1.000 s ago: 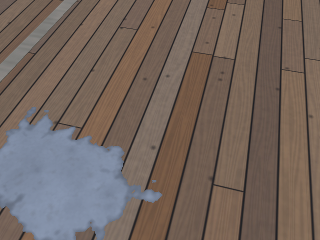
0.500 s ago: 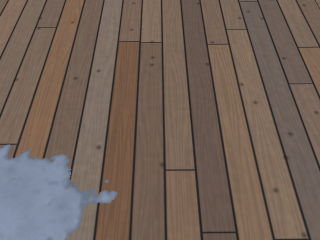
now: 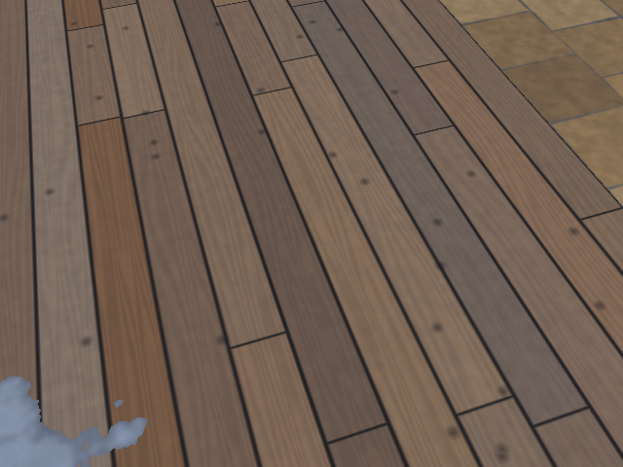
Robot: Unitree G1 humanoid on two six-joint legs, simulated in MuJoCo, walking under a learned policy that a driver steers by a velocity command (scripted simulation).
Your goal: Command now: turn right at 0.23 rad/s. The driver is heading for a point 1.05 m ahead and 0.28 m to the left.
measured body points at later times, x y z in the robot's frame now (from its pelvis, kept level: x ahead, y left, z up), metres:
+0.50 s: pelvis -0.02 +0.00 +0.01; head -0.01 +0.00 +0.46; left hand +0.07 +0.25 -0.13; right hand +0.02 -0.26 -0.13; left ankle -0.03 +0.12 -0.73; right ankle -0.01 -0.10 -0.73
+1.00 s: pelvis -0.02 +0.01 +0.01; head -0.02 +0.02 +0.46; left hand -0.02 +0.25 -0.15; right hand -0.02 -0.22 -0.15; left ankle -0.03 +0.12 -0.73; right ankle -0.01 -0.10 -0.73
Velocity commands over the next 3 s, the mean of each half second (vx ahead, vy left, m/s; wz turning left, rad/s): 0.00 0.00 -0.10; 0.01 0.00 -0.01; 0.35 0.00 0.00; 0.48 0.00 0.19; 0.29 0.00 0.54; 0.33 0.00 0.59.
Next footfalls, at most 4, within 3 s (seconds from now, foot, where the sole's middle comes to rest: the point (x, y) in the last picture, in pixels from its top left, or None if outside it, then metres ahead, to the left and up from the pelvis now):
0.34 left None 0.01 0.12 -0.77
1.66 left None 0.41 0.04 -0.77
2.20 right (367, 352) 0.73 -0.10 -0.77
2.68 left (277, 390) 0.64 0.11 -0.77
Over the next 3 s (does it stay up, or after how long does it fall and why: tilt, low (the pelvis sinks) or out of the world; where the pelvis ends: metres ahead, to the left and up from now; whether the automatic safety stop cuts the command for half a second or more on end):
stays up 0.73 0.08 0.01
